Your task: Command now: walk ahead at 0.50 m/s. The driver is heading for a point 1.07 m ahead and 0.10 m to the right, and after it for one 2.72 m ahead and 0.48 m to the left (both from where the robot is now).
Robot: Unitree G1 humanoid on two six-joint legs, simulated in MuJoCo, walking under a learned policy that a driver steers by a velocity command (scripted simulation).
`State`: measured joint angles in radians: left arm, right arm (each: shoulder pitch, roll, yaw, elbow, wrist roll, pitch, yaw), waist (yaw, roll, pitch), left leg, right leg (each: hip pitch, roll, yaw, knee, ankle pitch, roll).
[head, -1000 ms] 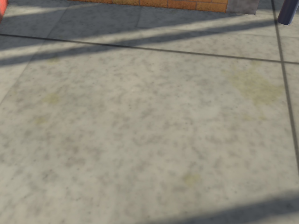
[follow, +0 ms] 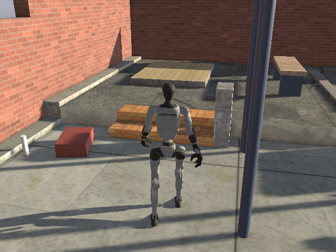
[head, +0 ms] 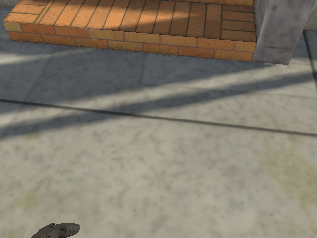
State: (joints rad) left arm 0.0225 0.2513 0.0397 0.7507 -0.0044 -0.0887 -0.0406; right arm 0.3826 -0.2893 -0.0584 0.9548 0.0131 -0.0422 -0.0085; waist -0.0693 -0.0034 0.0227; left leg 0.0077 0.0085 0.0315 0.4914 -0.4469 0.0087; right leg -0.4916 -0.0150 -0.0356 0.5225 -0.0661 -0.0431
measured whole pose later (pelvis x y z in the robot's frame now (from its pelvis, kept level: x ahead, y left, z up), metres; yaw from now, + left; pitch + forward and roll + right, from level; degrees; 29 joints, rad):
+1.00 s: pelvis +0.55 +0.03 +0.01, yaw +0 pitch +2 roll +2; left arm 0.02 0.25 0.04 0.82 -0.02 -0.07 -0.03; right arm 0.36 -0.26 -0.06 0.99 0.01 -0.07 0.00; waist -0.08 -0.04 0.02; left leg 0.07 -0.05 0.05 0.21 -0.32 0.02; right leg -0.58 -0.07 0.00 0.53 0.02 -0.03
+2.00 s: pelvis +1.00 +0.03 +0.02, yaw -12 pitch -1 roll +1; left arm 0.14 0.24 0.06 0.89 0.03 0.05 -0.04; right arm 0.22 -0.25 -0.05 0.93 -0.02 -0.03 -0.01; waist -0.01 -0.01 0.09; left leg -0.19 0.06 0.27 0.45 -0.24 0.03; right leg -0.44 -0.04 -0.06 0.72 -0.27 -0.03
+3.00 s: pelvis +1.02 +0.05 +0.02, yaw +16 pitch +3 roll -2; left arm 0.06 0.31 0.10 0.91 -0.01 -0.02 0.04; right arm 0.13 -0.31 -0.08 0.80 0.01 0.02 -0.03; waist -0.02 -0.01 0.03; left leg -0.27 -0.09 -0.16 0.46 -0.22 0.05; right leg -0.42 0.02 0.10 0.69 -0.32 0.08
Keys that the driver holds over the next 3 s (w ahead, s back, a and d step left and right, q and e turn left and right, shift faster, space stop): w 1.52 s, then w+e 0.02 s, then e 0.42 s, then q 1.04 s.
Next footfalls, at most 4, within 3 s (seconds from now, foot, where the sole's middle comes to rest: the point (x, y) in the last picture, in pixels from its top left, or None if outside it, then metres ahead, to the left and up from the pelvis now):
0.50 left None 0.45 0.14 -0.76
1.06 right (177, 169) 0.76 -0.10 -0.76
1.58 left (127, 121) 1.06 0.13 -0.76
2.06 right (169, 117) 1.07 -0.09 -0.76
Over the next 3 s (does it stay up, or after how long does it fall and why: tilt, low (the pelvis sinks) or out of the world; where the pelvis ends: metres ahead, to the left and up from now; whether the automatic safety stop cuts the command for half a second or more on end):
stays up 1.02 0.05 0.02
